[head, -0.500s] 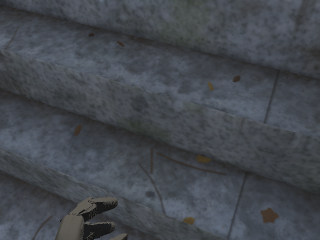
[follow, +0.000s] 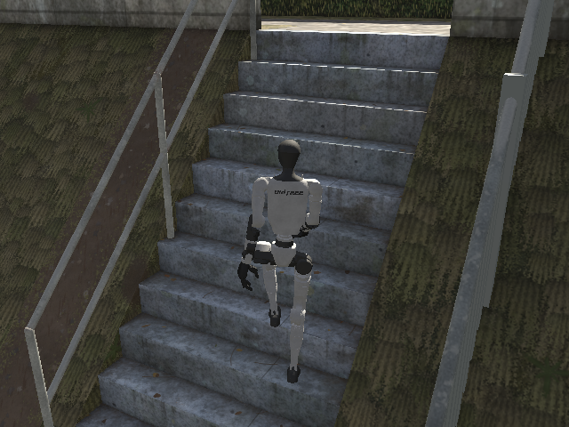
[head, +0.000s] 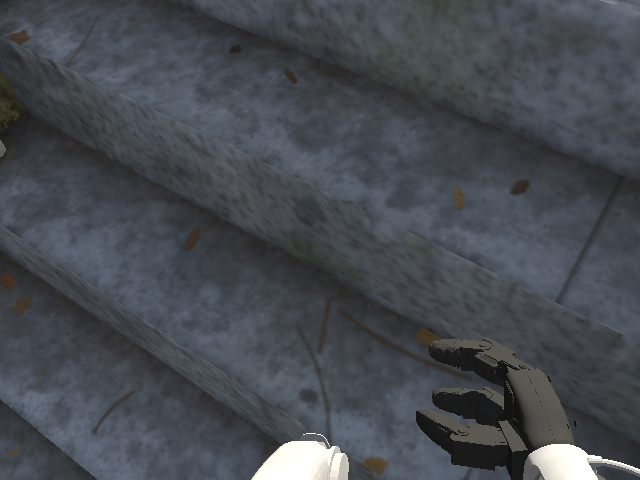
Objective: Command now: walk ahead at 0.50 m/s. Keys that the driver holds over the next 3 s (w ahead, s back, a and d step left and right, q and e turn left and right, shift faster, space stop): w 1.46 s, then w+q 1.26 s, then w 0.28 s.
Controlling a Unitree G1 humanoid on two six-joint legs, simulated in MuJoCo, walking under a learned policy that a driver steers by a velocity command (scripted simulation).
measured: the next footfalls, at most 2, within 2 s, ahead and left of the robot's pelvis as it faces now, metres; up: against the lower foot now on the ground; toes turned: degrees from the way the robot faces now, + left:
right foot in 0.66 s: +0.27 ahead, -0.32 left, +0.47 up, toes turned -4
left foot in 1.04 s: +0.07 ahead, -0.16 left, +0.22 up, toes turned +6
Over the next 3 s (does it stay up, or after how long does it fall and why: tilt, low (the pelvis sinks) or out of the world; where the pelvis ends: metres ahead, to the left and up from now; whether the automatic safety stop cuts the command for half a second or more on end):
stays up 0.50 -0.09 0.53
